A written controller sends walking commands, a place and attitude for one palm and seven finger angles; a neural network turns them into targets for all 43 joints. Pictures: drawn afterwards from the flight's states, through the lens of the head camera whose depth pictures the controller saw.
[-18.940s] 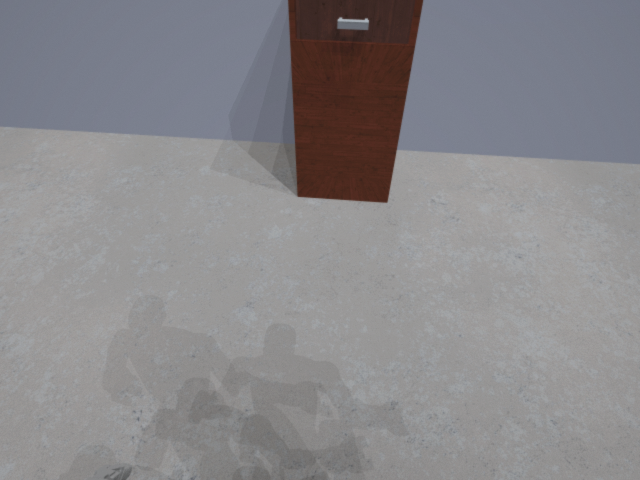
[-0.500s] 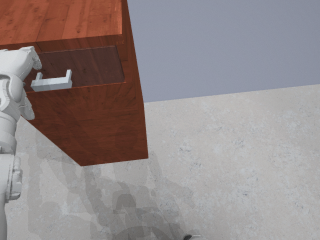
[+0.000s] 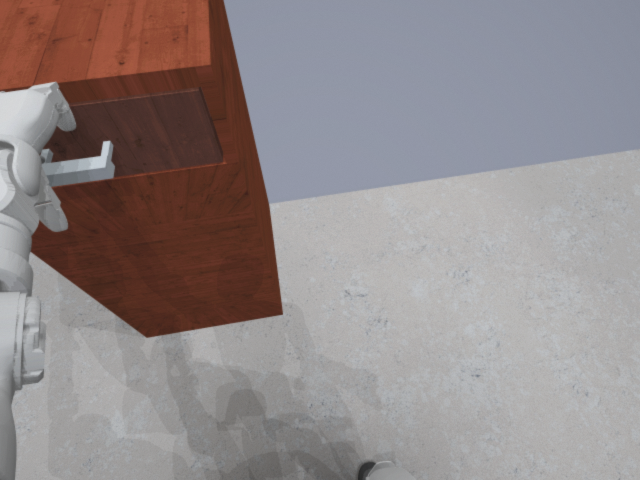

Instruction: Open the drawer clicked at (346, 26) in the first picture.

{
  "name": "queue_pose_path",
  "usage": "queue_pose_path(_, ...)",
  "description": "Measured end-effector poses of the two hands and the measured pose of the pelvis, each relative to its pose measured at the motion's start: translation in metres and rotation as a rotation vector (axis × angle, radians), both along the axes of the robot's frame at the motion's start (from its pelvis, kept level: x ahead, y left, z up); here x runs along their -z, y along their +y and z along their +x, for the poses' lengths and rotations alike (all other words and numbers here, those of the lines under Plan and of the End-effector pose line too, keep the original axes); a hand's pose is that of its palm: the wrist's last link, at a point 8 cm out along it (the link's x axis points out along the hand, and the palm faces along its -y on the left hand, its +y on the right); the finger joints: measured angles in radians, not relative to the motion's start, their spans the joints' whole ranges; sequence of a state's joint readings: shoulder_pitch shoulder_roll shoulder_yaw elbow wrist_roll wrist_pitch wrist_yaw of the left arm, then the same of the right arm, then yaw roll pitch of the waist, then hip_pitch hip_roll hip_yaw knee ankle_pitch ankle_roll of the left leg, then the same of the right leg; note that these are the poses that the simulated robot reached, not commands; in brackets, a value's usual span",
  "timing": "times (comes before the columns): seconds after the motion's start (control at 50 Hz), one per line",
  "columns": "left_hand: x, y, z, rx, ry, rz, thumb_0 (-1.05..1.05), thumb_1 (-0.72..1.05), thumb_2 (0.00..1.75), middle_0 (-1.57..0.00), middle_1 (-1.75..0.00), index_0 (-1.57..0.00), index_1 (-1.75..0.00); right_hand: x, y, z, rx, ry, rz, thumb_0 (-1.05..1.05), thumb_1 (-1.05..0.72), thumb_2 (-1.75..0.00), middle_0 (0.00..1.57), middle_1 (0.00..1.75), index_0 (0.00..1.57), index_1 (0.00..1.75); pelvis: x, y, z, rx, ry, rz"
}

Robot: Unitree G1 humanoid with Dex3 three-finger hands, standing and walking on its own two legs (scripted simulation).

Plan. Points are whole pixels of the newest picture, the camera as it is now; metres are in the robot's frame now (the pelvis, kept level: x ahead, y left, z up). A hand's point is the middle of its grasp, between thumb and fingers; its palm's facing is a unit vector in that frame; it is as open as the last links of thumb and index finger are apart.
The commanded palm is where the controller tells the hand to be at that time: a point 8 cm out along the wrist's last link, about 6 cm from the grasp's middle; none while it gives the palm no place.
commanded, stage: lower the fingers behind the handle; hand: left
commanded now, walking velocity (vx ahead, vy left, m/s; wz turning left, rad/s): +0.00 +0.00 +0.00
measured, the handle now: (75, 161) +0.55 +0.32 +0.05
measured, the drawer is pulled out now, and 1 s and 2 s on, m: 0.00 0.00 0.00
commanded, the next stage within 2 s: lift the fingers back up to retry in 1.52 s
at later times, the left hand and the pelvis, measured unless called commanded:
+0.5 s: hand (47, 189) +0.49 +0.34 +0.06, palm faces -0.10 +0.00 -1.00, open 13.8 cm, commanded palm +0.48 +0.32 +0.12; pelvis +0.01 +0.01 -0.01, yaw +1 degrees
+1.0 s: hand (51, 192) +0.49 +0.33 +0.06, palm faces -0.06 +0.02 -1.00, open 13.9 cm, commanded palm +0.48 +0.32 +0.08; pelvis +0.00 +0.02 -0.02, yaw +2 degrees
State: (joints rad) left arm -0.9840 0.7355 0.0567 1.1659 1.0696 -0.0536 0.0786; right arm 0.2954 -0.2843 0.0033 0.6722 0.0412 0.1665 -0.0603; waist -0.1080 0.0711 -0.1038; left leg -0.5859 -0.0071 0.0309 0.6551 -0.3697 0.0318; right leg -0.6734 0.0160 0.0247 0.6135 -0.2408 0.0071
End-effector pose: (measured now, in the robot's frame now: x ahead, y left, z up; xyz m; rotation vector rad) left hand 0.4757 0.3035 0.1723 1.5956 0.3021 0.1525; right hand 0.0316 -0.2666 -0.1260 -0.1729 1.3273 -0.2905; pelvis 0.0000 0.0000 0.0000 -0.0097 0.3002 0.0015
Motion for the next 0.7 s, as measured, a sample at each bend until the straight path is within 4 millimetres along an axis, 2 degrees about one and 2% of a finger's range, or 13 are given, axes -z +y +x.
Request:
queue_pose_path(0.08, 0.017, 0.015, -0.014, 0.019, 0.104, -0.013, 0.00, -0.49, 0.30, -0.33, -1.21, -0.34, -1.23, -0.006, -0.004, -0.002, -0.001, -0.004, -0.031, 0.00, -0.90, -0.89, 0.21, 0.30, 0.21, 0.30, -0.001, -0.004, -0.001, -0.008, -0.006, -0.002)
queue_pose_path(0.14, 0.029, 0.020, -0.021, 0.087, 0.121, -0.030, 0.00, -0.49, 0.30, -0.33, -1.21, -0.33, -1.22, -0.010, -0.011, -0.006, -0.019, 0.024, -0.069, 0.00, -0.90, -0.89, 0.21, 0.30, 0.21, 0.30, 0.001, -0.005, -0.001, -0.024, 0.001, -0.006)
queue_pose_path(0.24, 0.036, 0.024, -0.024, 0.178, 0.030, -0.052, 0.00, -0.49, 0.30, -0.32, -1.20, -0.33, -1.21, -0.012, -0.024, -0.012, -0.050, 0.083, -0.127, 0.00, -0.90, -0.89, 0.21, 0.30, 0.21, 0.30, 0.007, -0.005, -0.001, -0.044, 0.032, -0.015)
queue_pose_path(0.34, 0.039, 0.033, -0.014, 0.145, -0.062, -0.043, 0.00, -0.49, 0.30, -0.32, -1.20, -0.32, -1.20, -0.010, -0.028, -0.013, -0.063, 0.110, -0.144, 0.00, -0.90, -0.89, 0.21, 0.30, 0.21, 0.30, 0.014, -0.001, 0.000, -0.050, 0.069, -0.023)
queue_pose_path(0.4, 0.046, 0.035, -0.007, 0.103, -0.052, -0.032, 0.00, -0.49, 0.30, -0.31, -1.20, -0.32, -1.20, -0.009, -0.024, -0.014, -0.059, 0.113, -0.133, 0.00, -0.90, -0.89, 0.20, 0.30, 0.21, 0.30, 0.016, 0.003, 0.001, -0.048, 0.080, -0.028)
queue_pose_path(0.48, 0.056, 0.029, 0.000, 0.097, -0.003, -0.035, 0.00, -0.49, 0.30, -0.31, -1.20, -0.32, -1.20, -0.007, -0.012, -0.015, -0.042, 0.116, -0.104, 0.00, -0.90, -0.89, 0.20, 0.30, 0.21, 0.30, 0.014, 0.008, 0.005, -0.039, 0.081, -0.032)
queue_pose_path(0.7, 0.052, 0.028, -0.007, 0.144, -0.008, -0.056, 0.00, -0.49, 0.30, -0.28, -1.19, -0.32, -1.20, 0.003, 0.022, -0.015, -0.029, 0.126, -0.014, 0.00, -0.90, -0.89, 0.21, 0.30, 0.21, 0.30, 0.012, 0.017, 0.013, -0.031, 0.057, -0.036)
